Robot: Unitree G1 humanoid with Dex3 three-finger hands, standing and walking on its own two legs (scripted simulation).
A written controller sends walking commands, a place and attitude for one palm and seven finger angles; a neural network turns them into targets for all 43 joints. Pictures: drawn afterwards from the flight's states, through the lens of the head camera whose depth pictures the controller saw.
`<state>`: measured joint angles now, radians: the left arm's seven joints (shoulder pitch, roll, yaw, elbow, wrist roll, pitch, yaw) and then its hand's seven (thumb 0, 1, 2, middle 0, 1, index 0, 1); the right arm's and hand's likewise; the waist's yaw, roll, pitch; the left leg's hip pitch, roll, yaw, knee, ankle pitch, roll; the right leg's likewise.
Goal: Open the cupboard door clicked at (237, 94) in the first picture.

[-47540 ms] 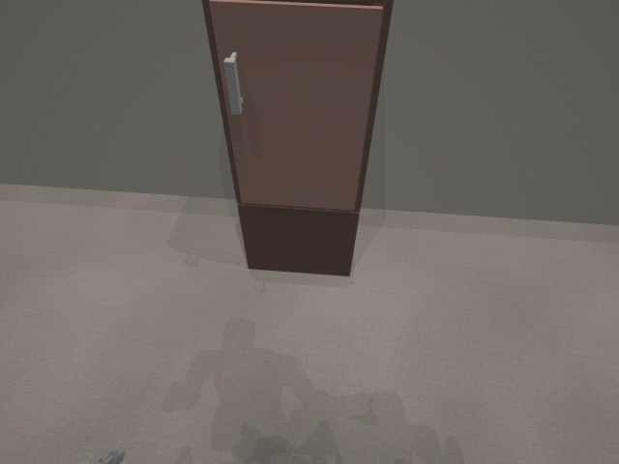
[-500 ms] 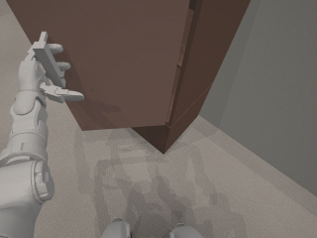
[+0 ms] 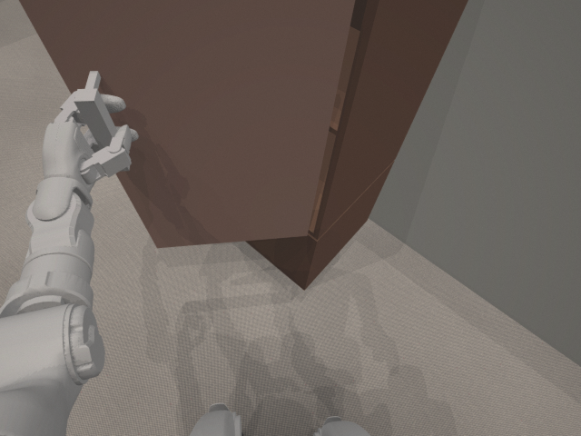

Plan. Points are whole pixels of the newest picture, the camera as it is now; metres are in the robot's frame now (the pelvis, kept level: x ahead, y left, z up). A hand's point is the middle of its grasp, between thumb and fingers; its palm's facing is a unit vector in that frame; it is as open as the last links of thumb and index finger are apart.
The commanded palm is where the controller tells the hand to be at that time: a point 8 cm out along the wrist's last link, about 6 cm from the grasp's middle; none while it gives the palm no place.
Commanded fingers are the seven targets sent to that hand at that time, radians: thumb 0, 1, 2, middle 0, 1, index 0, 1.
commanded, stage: close the thumb around the handle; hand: left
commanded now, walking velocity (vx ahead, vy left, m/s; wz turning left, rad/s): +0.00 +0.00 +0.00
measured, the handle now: (108, 123) +0.53 +0.23 +0.10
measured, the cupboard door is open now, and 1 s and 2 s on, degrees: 48 78 93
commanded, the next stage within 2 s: pull the door open along its arc in 0.10 s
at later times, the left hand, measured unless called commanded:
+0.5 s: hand (120, 167) +0.45 +0.20 +0.10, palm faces +0.06 -1.00 +0.00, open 6.0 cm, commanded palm +0.39 +0.25 +0.10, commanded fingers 0.00 0.90 0.90 -0.40 -1.35 -0.40 -1.35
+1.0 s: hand (173, 247) +0.33 +0.12 +0.10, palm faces +0.40 -0.92 +0.06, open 6.4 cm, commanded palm +0.26 +0.18 +0.10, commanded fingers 0.00 0.90 0.90 -0.40 -1.35 -0.40 -1.35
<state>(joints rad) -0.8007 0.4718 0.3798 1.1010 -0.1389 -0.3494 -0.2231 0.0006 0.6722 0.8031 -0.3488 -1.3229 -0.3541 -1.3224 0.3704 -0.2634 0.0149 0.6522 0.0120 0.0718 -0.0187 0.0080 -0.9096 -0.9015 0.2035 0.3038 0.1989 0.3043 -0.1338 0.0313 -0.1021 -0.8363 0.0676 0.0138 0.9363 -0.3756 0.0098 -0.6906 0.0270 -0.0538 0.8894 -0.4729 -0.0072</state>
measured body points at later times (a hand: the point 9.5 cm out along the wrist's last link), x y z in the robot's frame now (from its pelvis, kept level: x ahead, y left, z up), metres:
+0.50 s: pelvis +0.00 +0.00 +0.01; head +0.07 +0.01 +0.45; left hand +0.44 +0.26 +0.10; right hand +0.02 -0.26 -0.11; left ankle +0.04 +0.11 -0.69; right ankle -0.03 -0.12 -0.69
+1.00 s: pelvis +0.01 -0.02 +0.02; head +0.02 -0.03 +0.47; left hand +0.30 +0.17 +0.10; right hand +0.20 -0.23 -0.06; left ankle +0.04 +0.11 -0.69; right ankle -0.03 -0.12 -0.69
